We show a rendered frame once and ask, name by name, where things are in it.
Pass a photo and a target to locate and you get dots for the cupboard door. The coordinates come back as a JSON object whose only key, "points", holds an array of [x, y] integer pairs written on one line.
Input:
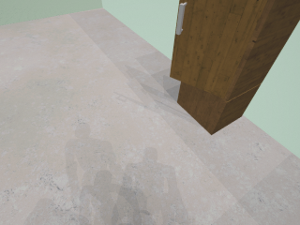
{"points": [[215, 36]]}

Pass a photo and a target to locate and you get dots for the handle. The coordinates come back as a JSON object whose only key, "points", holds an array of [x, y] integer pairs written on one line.
{"points": [[180, 18]]}

